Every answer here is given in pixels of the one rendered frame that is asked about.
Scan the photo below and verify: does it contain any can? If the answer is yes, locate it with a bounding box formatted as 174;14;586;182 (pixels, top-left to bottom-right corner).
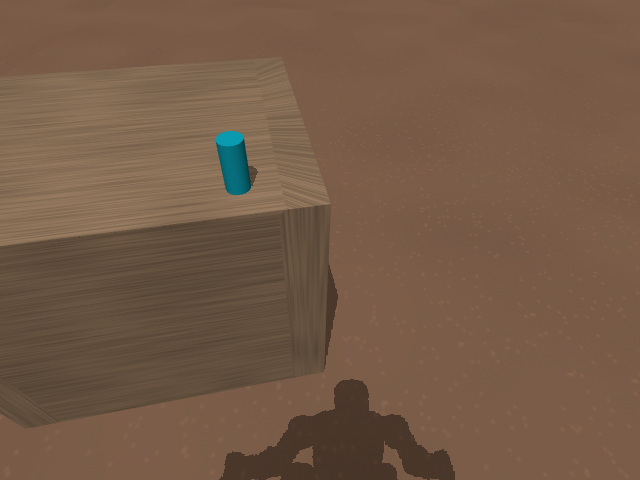
215;131;251;195

